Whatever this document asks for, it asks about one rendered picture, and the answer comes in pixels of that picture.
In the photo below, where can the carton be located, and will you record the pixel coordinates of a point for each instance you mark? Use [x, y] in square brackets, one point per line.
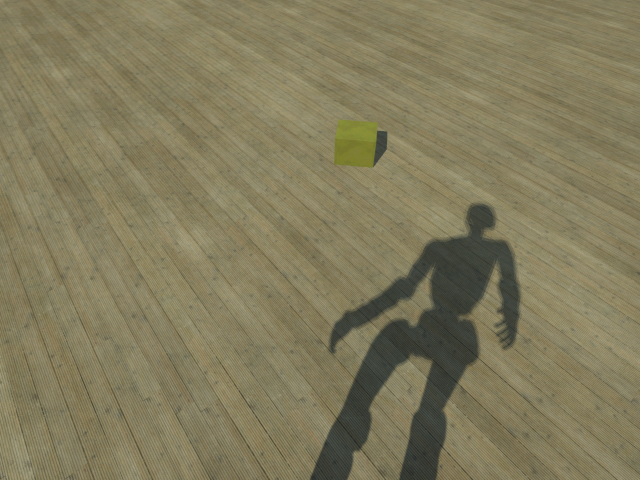
[355, 143]

